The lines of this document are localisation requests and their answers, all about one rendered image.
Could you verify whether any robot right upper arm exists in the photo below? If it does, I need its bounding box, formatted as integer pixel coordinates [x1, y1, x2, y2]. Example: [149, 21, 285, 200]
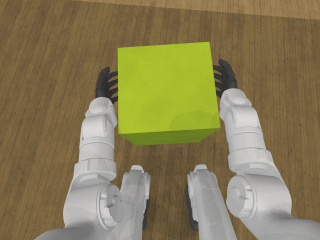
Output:
[226, 173, 320, 240]

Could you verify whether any robot left thigh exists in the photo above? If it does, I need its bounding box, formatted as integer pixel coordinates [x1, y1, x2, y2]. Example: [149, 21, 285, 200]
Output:
[106, 169, 151, 240]

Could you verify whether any robot left forearm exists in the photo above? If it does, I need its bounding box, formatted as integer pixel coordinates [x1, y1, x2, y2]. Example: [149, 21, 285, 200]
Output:
[63, 97, 118, 222]

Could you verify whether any left robot foot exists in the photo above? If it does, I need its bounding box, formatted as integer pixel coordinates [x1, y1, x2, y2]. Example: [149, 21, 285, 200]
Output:
[142, 190, 150, 231]

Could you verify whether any robot left upper arm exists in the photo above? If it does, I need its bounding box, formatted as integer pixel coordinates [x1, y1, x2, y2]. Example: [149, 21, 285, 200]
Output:
[34, 182, 125, 240]

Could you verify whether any left robot hand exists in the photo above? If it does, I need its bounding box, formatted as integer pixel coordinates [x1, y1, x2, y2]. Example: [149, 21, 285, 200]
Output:
[95, 67, 118, 104]

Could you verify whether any carton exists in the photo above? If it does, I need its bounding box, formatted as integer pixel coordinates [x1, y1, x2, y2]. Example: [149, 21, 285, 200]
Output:
[117, 42, 221, 146]

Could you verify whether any right robot hand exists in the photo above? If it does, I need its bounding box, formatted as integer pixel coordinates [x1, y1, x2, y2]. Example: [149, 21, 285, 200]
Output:
[212, 59, 238, 99]

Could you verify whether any robot right forearm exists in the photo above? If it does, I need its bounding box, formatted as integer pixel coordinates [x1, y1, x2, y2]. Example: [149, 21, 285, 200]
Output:
[219, 88, 292, 209]

